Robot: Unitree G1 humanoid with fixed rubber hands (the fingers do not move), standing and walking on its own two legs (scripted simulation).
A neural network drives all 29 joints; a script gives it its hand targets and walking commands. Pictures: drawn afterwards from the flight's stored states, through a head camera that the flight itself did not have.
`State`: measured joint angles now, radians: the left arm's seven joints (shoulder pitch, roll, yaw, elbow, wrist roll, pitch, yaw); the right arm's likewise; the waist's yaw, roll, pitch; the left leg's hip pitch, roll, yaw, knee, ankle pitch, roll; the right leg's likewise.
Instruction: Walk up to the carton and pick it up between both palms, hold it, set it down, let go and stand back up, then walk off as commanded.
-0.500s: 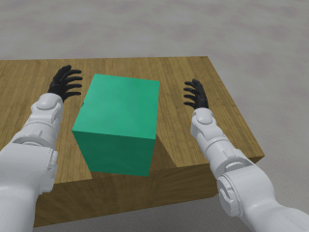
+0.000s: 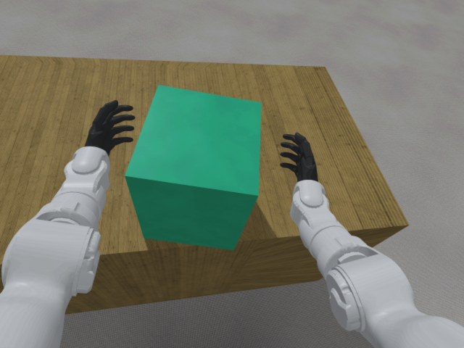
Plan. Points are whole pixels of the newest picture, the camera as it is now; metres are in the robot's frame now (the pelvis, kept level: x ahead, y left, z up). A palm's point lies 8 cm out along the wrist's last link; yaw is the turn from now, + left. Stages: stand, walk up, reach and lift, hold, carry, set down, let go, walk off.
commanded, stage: reach and lift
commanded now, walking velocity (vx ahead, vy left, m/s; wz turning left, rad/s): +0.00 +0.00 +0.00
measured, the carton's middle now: (199, 174) +0.45 +0.03 -0.03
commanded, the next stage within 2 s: none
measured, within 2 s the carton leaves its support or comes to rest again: leaves its support in 1.68 s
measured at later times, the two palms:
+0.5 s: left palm (124, 148) +0.46 +0.16 +0.05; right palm (285, 174) +0.40 -0.13 +0.05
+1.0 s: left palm (124, 149) +0.46 +0.16 +0.05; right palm (283, 177) +0.40 -0.12 +0.04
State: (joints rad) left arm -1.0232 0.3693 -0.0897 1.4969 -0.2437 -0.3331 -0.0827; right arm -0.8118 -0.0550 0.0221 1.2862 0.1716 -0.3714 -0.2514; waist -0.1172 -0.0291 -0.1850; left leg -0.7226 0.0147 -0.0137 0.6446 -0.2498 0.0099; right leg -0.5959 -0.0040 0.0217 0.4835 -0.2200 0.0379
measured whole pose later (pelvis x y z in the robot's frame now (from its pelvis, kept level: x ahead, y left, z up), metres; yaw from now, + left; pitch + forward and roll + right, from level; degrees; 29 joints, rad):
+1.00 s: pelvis +0.00 +0.00 +0.00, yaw +0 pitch +19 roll -4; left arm -1.02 0.23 0.38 1.43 0.20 -0.34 -0.07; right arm -0.85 0.16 -0.57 1.24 -0.28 -0.44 -0.26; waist -0.11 -0.03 -0.16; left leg -0.74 0.01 -0.01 0.66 -0.25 0.03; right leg -0.61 0.00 0.02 0.50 -0.22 0.04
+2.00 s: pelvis -0.01 -0.01 +0.00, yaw +0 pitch +14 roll -3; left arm -1.00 0.15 0.37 1.40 0.24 -0.32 -0.04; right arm -0.72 0.19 -0.66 1.11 -0.36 -0.44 -0.23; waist -0.06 -0.03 -0.13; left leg -0.63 0.01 -0.01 0.61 -0.23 0.03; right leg -0.51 -0.01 0.02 0.47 -0.21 0.04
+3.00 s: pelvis -0.01 -0.04 +0.02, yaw +1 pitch -3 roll -1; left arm -0.79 0.04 0.42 0.75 0.24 0.21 -0.06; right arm -0.70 0.14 -0.32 0.81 -0.20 0.01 -0.21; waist -0.04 -0.03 -0.02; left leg -0.18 0.01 0.00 0.38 -0.16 -0.01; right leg -0.12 -0.01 0.02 0.35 -0.19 0.04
